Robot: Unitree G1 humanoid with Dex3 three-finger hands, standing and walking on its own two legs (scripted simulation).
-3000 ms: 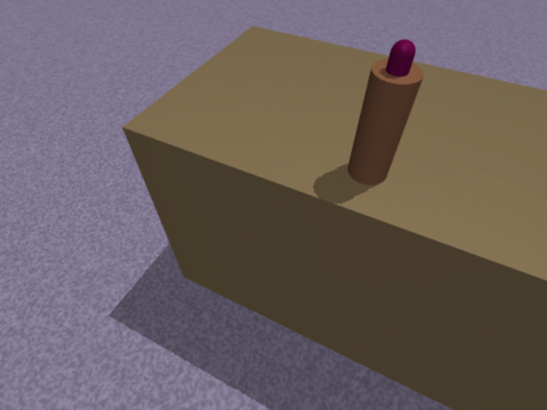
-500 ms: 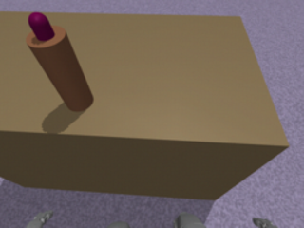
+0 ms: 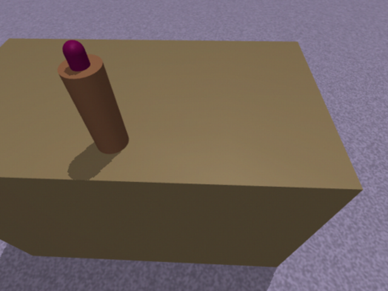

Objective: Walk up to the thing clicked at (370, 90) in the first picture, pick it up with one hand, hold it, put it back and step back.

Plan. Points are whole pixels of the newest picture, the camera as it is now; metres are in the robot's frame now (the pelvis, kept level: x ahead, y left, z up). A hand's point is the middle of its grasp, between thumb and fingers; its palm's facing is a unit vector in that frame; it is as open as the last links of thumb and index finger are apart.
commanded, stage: walk up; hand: left
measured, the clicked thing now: (95, 101) +0.48 +0.23 +0.12
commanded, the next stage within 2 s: stand in 0.76 s
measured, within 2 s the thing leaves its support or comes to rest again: neither
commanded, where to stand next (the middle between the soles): +0.05 +0.01 m, yaw +2 degrees
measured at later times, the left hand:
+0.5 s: hand out of the picture +0.12 +0.25 -0.14, palm faces -0.06 -0.93 -0.37, open 7.4 cm
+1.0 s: hand out of the picture +0.10 +0.25 -0.14, palm faces -0.04 -0.93 -0.35, open 7.4 cm
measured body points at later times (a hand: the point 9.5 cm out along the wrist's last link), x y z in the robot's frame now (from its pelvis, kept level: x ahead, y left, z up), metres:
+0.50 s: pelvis +0.01 +0.00 +0.01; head +0.03 -0.01 +0.46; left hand +0.12 +0.30 -0.11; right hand +0.10 -0.31 -0.12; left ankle +0.01 +0.13 -0.73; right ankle +0.06 -0.15 -0.73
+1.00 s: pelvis +0.02 -0.01 +0.01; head +0.03 -0.01 +0.46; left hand +0.10 +0.29 -0.11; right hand +0.09 -0.31 -0.12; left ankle +0.01 +0.13 -0.73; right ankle +0.06 -0.15 -0.73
